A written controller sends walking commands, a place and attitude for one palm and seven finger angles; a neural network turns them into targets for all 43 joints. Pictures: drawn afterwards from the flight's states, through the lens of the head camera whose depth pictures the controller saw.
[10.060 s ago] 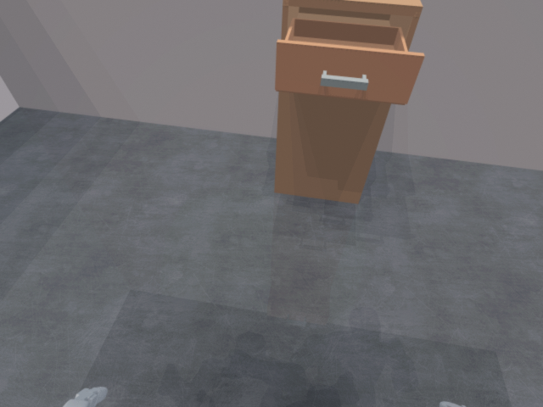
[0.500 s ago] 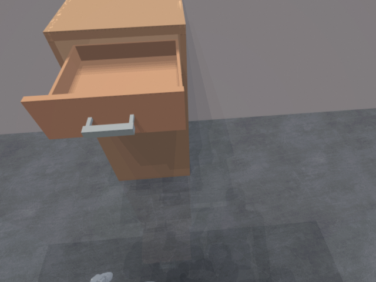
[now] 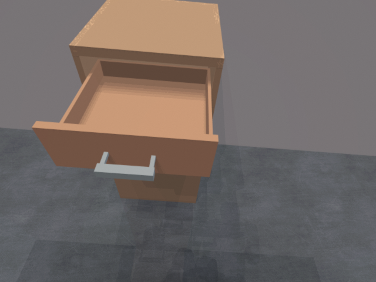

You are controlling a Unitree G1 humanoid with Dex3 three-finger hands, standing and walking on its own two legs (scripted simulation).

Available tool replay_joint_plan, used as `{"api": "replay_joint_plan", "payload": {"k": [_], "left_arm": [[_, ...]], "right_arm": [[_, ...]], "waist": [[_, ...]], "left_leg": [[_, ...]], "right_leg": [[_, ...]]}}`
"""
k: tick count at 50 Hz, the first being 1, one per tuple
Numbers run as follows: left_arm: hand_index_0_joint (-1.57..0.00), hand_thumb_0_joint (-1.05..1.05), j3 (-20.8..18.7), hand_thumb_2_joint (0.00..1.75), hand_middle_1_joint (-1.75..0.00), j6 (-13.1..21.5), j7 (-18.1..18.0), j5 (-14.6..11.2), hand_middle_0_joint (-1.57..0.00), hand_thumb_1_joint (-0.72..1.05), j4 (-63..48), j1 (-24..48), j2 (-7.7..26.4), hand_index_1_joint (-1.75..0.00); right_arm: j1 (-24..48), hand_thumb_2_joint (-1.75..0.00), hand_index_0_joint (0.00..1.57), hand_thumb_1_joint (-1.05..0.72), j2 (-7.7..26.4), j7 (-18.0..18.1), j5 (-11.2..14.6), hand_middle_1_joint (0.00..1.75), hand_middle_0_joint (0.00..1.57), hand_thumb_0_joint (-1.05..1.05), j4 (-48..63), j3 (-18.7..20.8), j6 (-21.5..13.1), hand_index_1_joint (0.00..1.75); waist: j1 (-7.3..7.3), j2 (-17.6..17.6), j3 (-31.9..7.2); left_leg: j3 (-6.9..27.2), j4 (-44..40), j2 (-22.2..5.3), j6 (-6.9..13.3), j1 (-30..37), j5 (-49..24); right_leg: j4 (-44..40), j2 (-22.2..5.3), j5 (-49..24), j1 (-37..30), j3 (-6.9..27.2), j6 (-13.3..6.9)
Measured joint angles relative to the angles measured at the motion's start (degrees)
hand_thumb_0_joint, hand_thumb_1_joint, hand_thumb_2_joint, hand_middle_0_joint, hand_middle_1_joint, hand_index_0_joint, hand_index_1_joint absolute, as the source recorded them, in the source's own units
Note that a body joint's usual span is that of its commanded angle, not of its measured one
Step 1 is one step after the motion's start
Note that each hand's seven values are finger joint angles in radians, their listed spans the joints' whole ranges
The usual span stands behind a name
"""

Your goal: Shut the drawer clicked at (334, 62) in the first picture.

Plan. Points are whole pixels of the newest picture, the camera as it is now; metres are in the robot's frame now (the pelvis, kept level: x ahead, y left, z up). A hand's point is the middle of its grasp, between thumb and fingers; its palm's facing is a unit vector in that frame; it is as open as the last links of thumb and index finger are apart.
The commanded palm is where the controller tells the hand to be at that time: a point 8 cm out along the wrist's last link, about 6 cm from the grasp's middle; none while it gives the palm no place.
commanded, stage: come to a stop and stand still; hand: left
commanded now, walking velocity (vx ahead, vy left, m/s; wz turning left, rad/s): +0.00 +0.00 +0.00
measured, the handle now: (127, 164) +0.34 +0.18 +0.05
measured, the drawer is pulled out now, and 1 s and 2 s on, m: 0.29 0.29 0.29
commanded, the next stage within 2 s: look again from close up in 1.48 s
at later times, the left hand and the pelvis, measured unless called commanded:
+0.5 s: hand out of the picture +0.08 +0.14 -0.16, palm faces +0.08 -0.96 -0.27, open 7.3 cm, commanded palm none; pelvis +0.02 -0.05 +0.00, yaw +2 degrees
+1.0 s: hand out of the picture -0.07 +0.17 -0.17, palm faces +0.07 -0.98 -0.20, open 7.4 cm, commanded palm none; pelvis -0.06 -0.02 +0.01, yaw +0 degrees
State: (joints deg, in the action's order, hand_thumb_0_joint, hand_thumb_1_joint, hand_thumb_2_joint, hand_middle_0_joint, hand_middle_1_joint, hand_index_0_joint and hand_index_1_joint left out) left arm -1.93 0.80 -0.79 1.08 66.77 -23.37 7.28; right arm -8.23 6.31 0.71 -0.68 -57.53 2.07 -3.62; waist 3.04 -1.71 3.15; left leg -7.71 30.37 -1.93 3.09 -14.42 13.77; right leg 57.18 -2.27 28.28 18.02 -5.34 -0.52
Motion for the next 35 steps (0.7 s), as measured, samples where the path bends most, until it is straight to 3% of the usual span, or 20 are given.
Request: {"api": "replay_joint_plan", "payload": {"k": [3, 6, 13, 16, 20, 25, 28, 32, 35], "left_arm": [[-0.19, 0.01, -0.50, 0.90, -0.30, -0.31, 0.08, 0.22, -0.20, 0.91, -1.30, 2.12, 0.39, -0.30], [-0.19, 0.00, -0.90, 0.90, -0.30, -0.68, -0.52, 0.13, -0.19, 0.91, -3.20, 4.88, 1.29, -0.30], [-0.19, 0.00, -0.53, 0.90, -0.30, -1.43, -1.51, -0.03, -0.19, 0.92, -5.63, 9.72, 2.52, -0.30], [-0.19, 0.00, -0.24, 0.90, -0.30, -0.87, -1.57, 0.10, -0.19, 0.92, -5.59, 10.49, 2.24, -0.30], [-0.20, 0.00, 0.16, 0.90, -0.30, -0.92, -1.48, -0.02, -0.20, 0.92, -5.81, 11.68, 1.31, -0.30], [-0.20, 0.00, -0.59, 0.90, -0.30, -1.19, -1.97, 0.26, -0.20, 0.91, -7.49, 13.80, 0.70, -0.30], [-0.20, 0.00, -0.97, 0.90, -0.30, -1.35, -2.06, 0.49, -0.20, 0.91, -8.48, 14.37, 0.88, -0.30], [-0.20, 0.00, -1.50, 0.90, -0.30, -1.90, -1.86, 0.85, -0.20, 0.90, -9.03, 13.91, 1.81, -0.30], [-0.20, 0.00, -1.75, 0.90, -0.30, -2.69, -1.71, 0.74, -0.20, 0.90, -8.48, 12.52, 2.71, -0.30]], "right_arm": [[-1.22, -0.90, 0.20, -0.96, 1.24, 1.06, 0.32, 0.30, 0.21, -0.04, 0.22, 1.02, -0.46, 0.30], [-3.04, -0.90, 0.20, -0.96, 2.15, 1.29, -0.04, 0.30, 0.21, -0.04, -1.29, 0.53, 0.53, 0.30], [-6.05, -0.90, 0.20, -0.94, 1.17, 1.40, -0.28, 0.30, 0.20, -0.01, -4.86, -0.08, 3.36, 0.30], [-6.18, -0.90, 0.20, -0.93, 1.30, 1.12, 0.20, 0.30, 0.20, 0.00, -5.49, 0.34, 4.29, 0.30], [-6.59, -0.90, 0.20, -0.92, 2.14, 0.81, 0.32, 0.30, 0.20, 0.00, -5.05, 1.05, 5.68, 0.30], [-6.17, -0.90, 0.20, -0.91, 2.97, 0.58, 0.25, 0.30, 0.20, 0.00, -4.66, 1.66, 7.15, 0.30], [-5.29, -0.90, 0.20, -0.91, 3.51, 0.30, 0.21, 0.30, 0.20, 0.01, -3.87, 1.92, 7.47, 0.30], [-4.42, -0.90, 0.19, -0.91, 4.01, -0.13, 0.20, 0.30, 0.20, 0.01, -2.49, 1.91, 6.88, 0.30], [-4.79, -0.90, 0.19, -0.91, 4.18, -0.29, 0.13, 0.30, 0.20, 0.00, -1.71, 1.66, 5.62, 0.30]], "waist": [[-1.23, -0.11, -0.09], [-1.54, -0.62, -0.53], [-2.54, -0.66, -0.12], [-2.89, 0.97, 0.45], [-4.37, 3.62, 0.84], [-3.12, 3.63, 1.63], [-2.36, 2.86, 1.99], [-1.47, 1.36, 1.45], [-1.23, 0.47, -0.08]], "left_leg": [[-0.30, -4.04, 0.81, -0.02, 2.62, -1.37], [0.04, -6.59, 1.46, -0.27, 4.13, -2.23], [0.97, -3.97, 1.16, -2.37, 4.48, 0.12], [0.65, -0.65, -0.20, -3.89, 3.27, 2.16], [2.84, 3.77, -0.32, -4.74, 1.07, 7.52], [5.78, 18.19, 1.52, -5.19, -3.29, 14.57], [6.60, 20.60, 1.85, -5.52, -3.94, 14.67], [6.72, 14.42, 1.44, -5.28, -1.53, 13.14], [5.94, 2.86, 1.19, -4.64, 3.55, 8.74]], "right_leg": [[3.15, -1.63, -4.84, 5.31, 1.22, 0.81], [-0.83, -2.67, -9.32, 7.32, 2.45, 2.00], [-20.81, -2.32, -13.88, 0.00, 2.41, 2.88], [-24.57, -0.92, -14.36, -1.82, 2.42, 0.27], [-24.66, -0.31, -14.39, -1.14, 1.21, -1.18], [-26.92, -1.08, -17.10, -0.30, 1.02, -1.58], [-28.24, -1.67, -19.07, 0.44, 1.16, -1.28], [-29.29, -2.14, -21.48, 1.80, 1.59, -0.57], [-28.62, -1.94, -22.48, 3.30, 2.12, 0.36]]}}
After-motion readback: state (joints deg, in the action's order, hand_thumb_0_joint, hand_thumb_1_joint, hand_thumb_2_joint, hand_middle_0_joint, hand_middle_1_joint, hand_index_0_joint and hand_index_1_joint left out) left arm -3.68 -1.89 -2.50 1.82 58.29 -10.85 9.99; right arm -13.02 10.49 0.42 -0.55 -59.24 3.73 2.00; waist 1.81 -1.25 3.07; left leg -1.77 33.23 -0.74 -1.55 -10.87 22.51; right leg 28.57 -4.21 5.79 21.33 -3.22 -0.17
